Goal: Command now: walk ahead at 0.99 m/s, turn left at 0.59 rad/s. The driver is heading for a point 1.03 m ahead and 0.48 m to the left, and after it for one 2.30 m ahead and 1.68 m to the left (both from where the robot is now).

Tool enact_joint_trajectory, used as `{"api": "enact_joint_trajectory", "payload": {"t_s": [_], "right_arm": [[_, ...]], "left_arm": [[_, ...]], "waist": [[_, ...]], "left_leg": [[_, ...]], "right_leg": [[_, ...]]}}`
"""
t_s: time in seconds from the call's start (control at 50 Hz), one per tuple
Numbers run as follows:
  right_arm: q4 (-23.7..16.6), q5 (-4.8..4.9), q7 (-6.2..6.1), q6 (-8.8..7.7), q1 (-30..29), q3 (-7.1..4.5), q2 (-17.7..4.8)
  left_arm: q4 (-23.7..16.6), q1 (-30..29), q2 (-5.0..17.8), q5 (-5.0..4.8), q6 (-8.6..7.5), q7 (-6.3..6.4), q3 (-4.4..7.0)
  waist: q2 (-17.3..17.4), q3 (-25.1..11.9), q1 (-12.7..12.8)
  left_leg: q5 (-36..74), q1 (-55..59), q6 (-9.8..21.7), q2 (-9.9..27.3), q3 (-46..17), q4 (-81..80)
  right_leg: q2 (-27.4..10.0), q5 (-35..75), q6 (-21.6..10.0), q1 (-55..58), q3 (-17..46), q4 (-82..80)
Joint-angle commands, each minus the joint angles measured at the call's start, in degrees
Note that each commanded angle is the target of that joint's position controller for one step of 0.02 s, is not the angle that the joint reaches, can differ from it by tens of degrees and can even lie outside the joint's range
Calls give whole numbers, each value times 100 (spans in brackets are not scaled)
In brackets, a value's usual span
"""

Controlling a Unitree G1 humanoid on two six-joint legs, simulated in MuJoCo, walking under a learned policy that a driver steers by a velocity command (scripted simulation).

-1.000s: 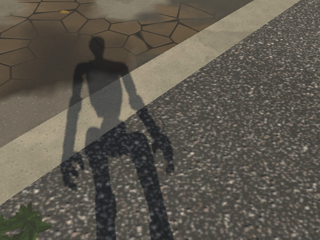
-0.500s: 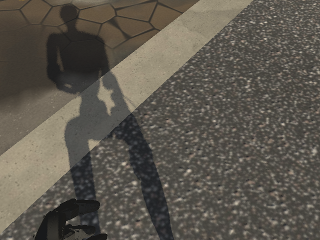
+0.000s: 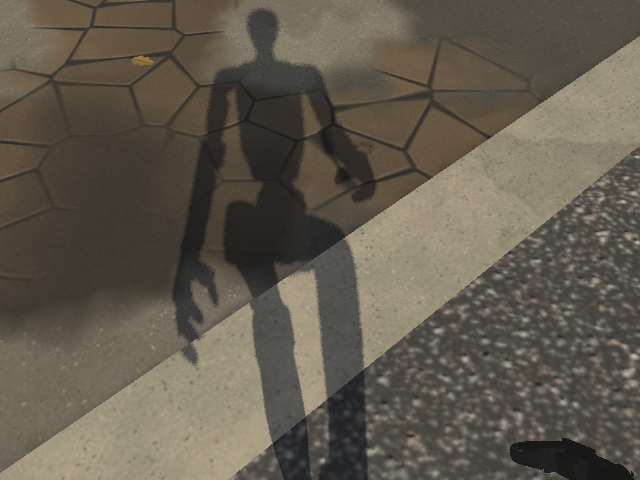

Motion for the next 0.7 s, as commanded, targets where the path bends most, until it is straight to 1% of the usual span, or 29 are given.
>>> {"api": "enact_joint_trajectory", "payload": {"t_s": [0.02, 0.04, 0.06, 0.08, 0.1, 0.12, 0.14, 0.16, 0.18, 0.2, 0.24, 0.26, 0.3, 0.34, 0.38, 0.4, 0.42, 0.44, 0.46, 0.48, 0.5, 0.52, 0.54, 0.56, 0.58, 0.6, 0.62, 0.64, 0.7], "right_arm": [[716, -30, -166, 91, 3523, -555, -1280], [797, -17, -208, 204, 3276, -710, -1656], [637, -57, -177, 237, 2829, -775, -1843], [510, -69, -206, 215, 2516, -727, -1380], [595, -48, -223, 199, 2376, -656, -1047], [663, -48, -245, 149, 2301, -618, -916], [634, -26, -298, 87, 2239, -587, -892], [654, 34, -320, 26, 2214, -538, -828], [630, 95, -318, -41, 2248, -531, -878], [586, 120, -305, -100, 2276, -544, -983], [531, 103, -303, -150, 2469, -572, -1090], [520, 99, -288, -153, 2592, -590, -1101], [537, 132, -250, -127, 2923, -647, -1188], [538, 152, -249, -94, 3125, -684, -1277], [464, 150, -303, -73, 2955, -708, -1351], [448, 136, -323, -65, 2929, -742, -1483], [402, 121, -327, -68, 2765, -797, -1691], [269, 174, -315, -94, 2366, -817, -1703], [44, 232, -338, -110, 2334, -641, -924], [-256, 587, -482, -32, 3319, -499, -517], [-130, 289, -580, 131, 3038, -568, -1189], [-452, 370, -517, 222, 2505, -509, -1006], [-513, 402, -495, 325, 2245, -578, -1151], [-600, 358, -483, 420, 2050, -656, -1256], [-731, 365, -442, 503, 2119, -652, -1080], [-867, 379, -422, 571, 2122, -608, -856], [-990, 374, -397, 614, 2005, -540, -659], [-1113, 329, -379, 614, 1852, -516, -612], [-1110, 233, -197, 617, 1824, -512, -708]], "left_arm": [[-523, -753, 1462, 137, 107, 139, 344], [-864, -716, 565, 147, -83, -9, 175], [-1321, -526, 575, -212, -182, -96, 101], [-1409, -1164, 888, -116, -266, -86, 87], [-1510, -1421, 922, -70, -315, -120, 95], [-1605, -1642, 802, 24, -279, -126, 58], [-1668, -1677, 722, 160, -152, -146, 25], [-1706, -1645, 632, 256, -18, -177, -11], [-1801, -1697, 591, 290, 74, -204, -32], [-1972, -2001, 580, 300, 129, -228, -63], [-2397, -2896, 571, 218, 137, -281, -134], [-2530, -3227, 532, 161, 124, -307, -171], [-2670, -3557, 510, 69, 109, -322, -209], [-2821, -3760, 607, 4, 109, -293, -204], [-2874, -3591, 761, -21, 99, -241, -162], [-2775, -3192, 970, -4, 80, -176, -80], [-2621, -2463, 1228, -14, 27, -95, 25], [-2351, -1375, 1473, 25, -44, -3, 129], [-2156, -373, 1827, 201, -86, 79, 231], [-2207, -429, 2103, 268, -38, -35, 323], [-2340, -795, 1670, 123, 80, -76, 367], [-2529, -1298, 927, -145, 49, -22, 192], [-2387, -1692, 786, -181, 51, -32, 158], [-2330, -1934, 714, -205, 47, -25, 158], [-2234, -2089, 769, -164, 34, -28, 192], [-2186, -2315, 774, -189, 26, -44, 228], [-2142, -2576, 796, -225, 18, -65, 261], [-2131, -2784, 900, -230, 9, -65, 310], [-2061, -3008, 1314, -292, 33, -35, 468]], "waist": [[-766, -1400, -2086], [1263, -1251, -1209], [1562, -2175, -872], [171, -1412, -954], [-423, -745, -694], [-687, -314, -438], [-793, -160, -235], [-731, -14, -60], [-604, 63, -1], [-522, 206, -31], [-278, 499, -265], [-179, 520, -413], [38, 301, -729], [253, 105, -906], [321, -121, -740], [317, -424, -583], [403, -835, -183], [420, -1271, 425], [-311, -2030, 580], [-1973, -3400, 0], [-1013, -3422, 94], [-1435, -2426, 186], [-833, -1561, -12], [-565, -1080, -166], [-597, -649, -384], [-689, -407, -547], [-691, -138, -599], [-651, -32, -626], [-562, -488, -619]], "left_leg": [[-1180, 3905, 499, -75, -598, -49], [-153, 5316, 856, 1069, -2492, 460], [-2101, 6400, 2074, 1891, -5430, -952], [-2710, 5749, 1741, 1820, -5409, -1683], [-2515, 4694, 1415, 1647, -4894, -1892], [-1793, 3835, 1231, 1384, -4399, -1941], [-1412, 3157, 1125, 1135, -4006, -1966], [-1239, 2621, 1051, 913, -3684, -2023], [-1171, 2246, 1027, 768, -3493, -2071], [-1036, 1810, 1006, 617, -3316, -2208], [-324, 1290, 901, 398, -3118, -2427], [147, 1265, 750, 275, -3008, -2389], [1147, 1716, 470, 215, -2971, -2242], [1841, 2491, 346, 350, -3094, -2018], [2548, 2874, 140, 384, -3113, -1518], [3419, 3054, -52, 330, -3130, -844], [3686, 3026, -247, 243, -3165, 215], [3140, 2486, -421, -14, -3111, 1522], [-510, 1487, -503, -349, -2586, 3355], [-4210, -32, -727, -811, -1890, 5310], [-3489, -327, -674, -168, -1637, 5596], [-3312, -744, -950, 220, -1868, 5469], [-3017, -796, -1080, 484, -1625, 5313], [-2861, -718, -1151, 671, -1528, 5094], [-2787, -469, -1149, 831, -1467, 4798], [-2749, -279, -1151, 974, -1410, 4259], [-2713, -100, -1189, 1042, -1275, 3705], [-2424, 45, -1219, 1053, -1169, 3138], [-681, 905, -1043, 923, -880, 1641]], "right_leg": [[-1209, 7415, -104, -1953, -212, 5532], [-183, 288, 39, -4525, 165, 7588], [60, -275, 163, -6413, 1300, 8742], [-379, 383, -42, -6774, 1538, 8238], [-598, 710, -103, -6532, 1518, 7536], [-766, 680, -30, -6232, 1504, 7064], [-864, 608, 97, -5875, 1484, 6823], [-970, 526, 217, -5685, 1410, 6572], [-1054, 425, 327, -5602, 1325, 6202], [-1099, 496, 424, -5513, 1167, 5699], [-1034, 1322, 554, -5333, 851, 4529], [-952, 1931, 548, -5129, 790, 3903], [-686, 2836, 456, -4809, 681, 3029], [-511, 3004, 353, -4768, 713, 2531], [-333, 2840, 241, -4106, 819, 1887], [-128, 2607, 179, -3475, 833, 1753], [-131, 2589, 133, -2632, 968, 1622], [-513, 2954, 65, -1426, 1197, 1465], [-1926, 3951, -92, 55, 2072, 1967], [-4030, 6062, -1032, 1653, 4515, 2204], [-3568, 5354, -1143, 981, 4385, 2081], [-2913, 4793, -1036, 469, 3430, 1646], [-2618, 4685, -886, -534, 2664, 1454], [-2336, 4439, -825, -1214, 2195, 1240], [-2216, 4353, -746, -1933, 1798, 966], [-2168, 4110, -741, -2444, 1487, 700], [-2133, 4270, -769, -2976, 1093, 479], [-2113, 4467, -801, -3266, 790, 353], [-1909, 4623, -696, -3116, -23, 556]]}}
